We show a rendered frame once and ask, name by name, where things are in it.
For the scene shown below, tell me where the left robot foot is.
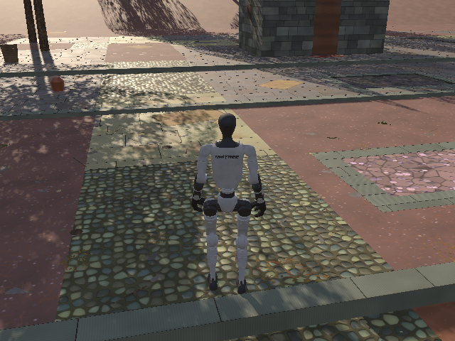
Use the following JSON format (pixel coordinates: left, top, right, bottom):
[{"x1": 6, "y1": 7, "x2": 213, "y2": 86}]
[{"x1": 208, "y1": 273, "x2": 218, "y2": 291}]

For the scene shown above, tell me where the robot right forearm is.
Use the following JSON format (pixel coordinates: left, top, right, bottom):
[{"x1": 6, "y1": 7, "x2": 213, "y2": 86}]
[{"x1": 252, "y1": 173, "x2": 264, "y2": 204}]

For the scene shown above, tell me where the left robot upper arm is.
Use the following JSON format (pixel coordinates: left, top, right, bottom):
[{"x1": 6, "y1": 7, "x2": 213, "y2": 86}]
[{"x1": 196, "y1": 144, "x2": 213, "y2": 183}]

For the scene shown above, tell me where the robot left forearm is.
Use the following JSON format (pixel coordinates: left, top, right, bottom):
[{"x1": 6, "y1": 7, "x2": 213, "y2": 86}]
[{"x1": 192, "y1": 173, "x2": 204, "y2": 200}]

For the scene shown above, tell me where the right robot thigh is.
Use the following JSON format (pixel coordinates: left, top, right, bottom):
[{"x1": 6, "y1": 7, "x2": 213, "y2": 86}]
[{"x1": 236, "y1": 198, "x2": 252, "y2": 249}]

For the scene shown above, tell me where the right robot upper arm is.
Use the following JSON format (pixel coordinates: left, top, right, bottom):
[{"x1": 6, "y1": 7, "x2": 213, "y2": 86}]
[{"x1": 242, "y1": 144, "x2": 259, "y2": 184}]

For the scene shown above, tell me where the robot left hand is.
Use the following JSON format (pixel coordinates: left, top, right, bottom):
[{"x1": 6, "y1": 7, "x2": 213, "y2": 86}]
[{"x1": 191, "y1": 197, "x2": 205, "y2": 212}]

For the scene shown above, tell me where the robot right hand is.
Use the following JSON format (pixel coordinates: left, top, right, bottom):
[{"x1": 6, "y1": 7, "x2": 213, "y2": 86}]
[{"x1": 251, "y1": 201, "x2": 266, "y2": 217}]

